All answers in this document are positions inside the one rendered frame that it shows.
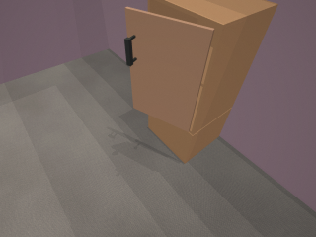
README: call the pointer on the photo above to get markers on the cupboard door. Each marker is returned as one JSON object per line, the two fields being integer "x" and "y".
{"x": 171, "y": 56}

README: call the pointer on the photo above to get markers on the handle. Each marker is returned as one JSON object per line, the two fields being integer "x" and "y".
{"x": 128, "y": 50}

